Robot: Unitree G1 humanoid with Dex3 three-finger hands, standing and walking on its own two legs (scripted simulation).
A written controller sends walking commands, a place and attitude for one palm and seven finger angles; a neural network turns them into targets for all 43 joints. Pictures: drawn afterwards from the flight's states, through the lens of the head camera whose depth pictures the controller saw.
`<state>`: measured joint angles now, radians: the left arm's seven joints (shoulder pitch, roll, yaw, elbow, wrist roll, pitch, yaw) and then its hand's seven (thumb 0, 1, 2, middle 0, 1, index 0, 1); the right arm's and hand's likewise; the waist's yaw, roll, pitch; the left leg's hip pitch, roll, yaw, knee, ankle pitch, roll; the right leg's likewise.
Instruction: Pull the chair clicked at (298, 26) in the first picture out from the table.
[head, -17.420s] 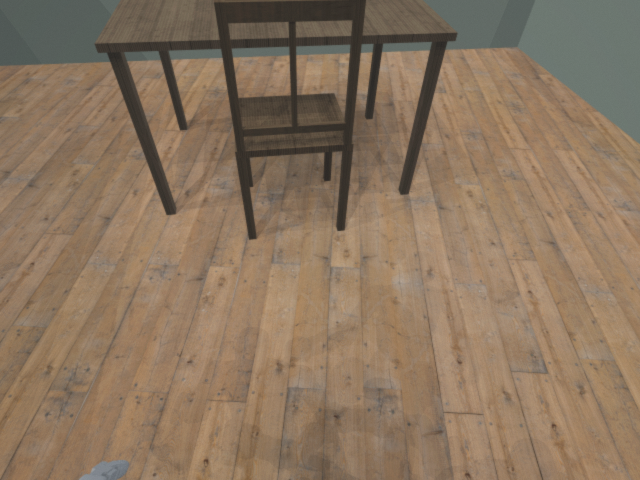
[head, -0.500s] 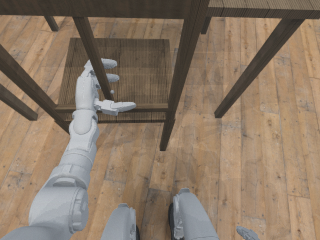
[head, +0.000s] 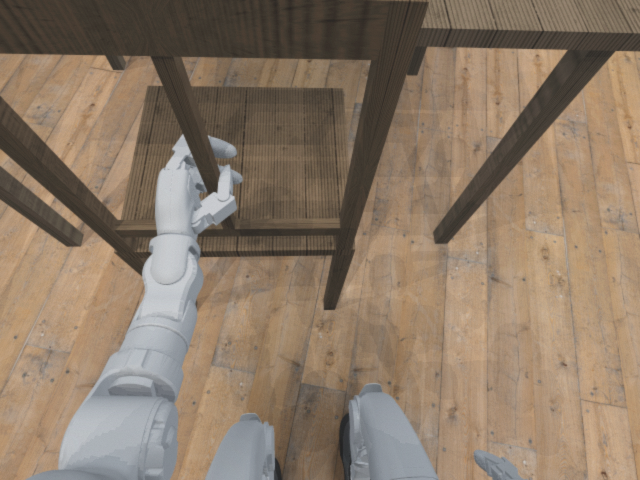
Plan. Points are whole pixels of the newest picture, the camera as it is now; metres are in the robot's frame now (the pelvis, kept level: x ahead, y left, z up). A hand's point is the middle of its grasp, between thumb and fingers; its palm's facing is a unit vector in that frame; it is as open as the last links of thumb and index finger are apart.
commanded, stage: hook a spindle and tug to test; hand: left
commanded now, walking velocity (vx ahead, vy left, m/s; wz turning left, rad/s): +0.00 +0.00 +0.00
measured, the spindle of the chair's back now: (206, 163) +0.49 +0.11 +0.04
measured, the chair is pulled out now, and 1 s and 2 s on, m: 0.00 0.06 0.21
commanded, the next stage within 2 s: step backward, pulling the chair out in 0.44 s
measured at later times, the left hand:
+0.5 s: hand (231, 221) +0.42 +0.09 +0.01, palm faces -0.06 -1.00 -0.03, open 5.2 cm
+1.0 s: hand (229, 231) +0.40 +0.08 +0.03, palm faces -0.16 -0.98 -0.12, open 5.1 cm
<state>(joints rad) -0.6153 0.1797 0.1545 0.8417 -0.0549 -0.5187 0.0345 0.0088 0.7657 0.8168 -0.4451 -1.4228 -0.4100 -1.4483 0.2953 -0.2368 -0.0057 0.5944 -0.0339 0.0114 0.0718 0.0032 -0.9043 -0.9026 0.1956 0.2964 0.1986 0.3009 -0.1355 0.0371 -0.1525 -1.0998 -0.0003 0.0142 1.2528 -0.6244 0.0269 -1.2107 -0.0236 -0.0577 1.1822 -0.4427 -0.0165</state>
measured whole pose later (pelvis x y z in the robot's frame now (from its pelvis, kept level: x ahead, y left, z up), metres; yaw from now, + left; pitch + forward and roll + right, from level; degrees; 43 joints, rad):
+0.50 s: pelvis +0.01 +0.00 +0.00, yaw +1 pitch +26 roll -1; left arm -0.44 0.13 0.08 0.67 -0.06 -0.51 0.02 0.01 0.76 0.81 -0.44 -1.41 -0.41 -1.45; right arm 0.25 -0.23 -0.01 0.56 -0.02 0.00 0.06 0.00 -0.90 -0.90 0.20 0.30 0.20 0.30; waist -0.10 0.03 -0.16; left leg -1.05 0.00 0.01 1.24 -0.64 0.02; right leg -1.17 -0.03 -0.06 1.18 -0.47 -0.02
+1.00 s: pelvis +0.01 +0.02 +0.10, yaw -1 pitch +12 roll -1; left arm -0.54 0.14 -0.02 0.99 -0.04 -0.21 0.07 0.07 0.76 0.80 -0.30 -1.15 -0.49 -1.45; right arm 0.27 -0.25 -0.01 0.61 0.05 0.15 -0.11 0.00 -0.90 -0.90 0.20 0.30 0.20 0.30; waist -0.12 0.02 0.03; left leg -0.47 -0.01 0.03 0.62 -0.36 0.04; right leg -0.57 -0.01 -0.04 0.55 -0.17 0.01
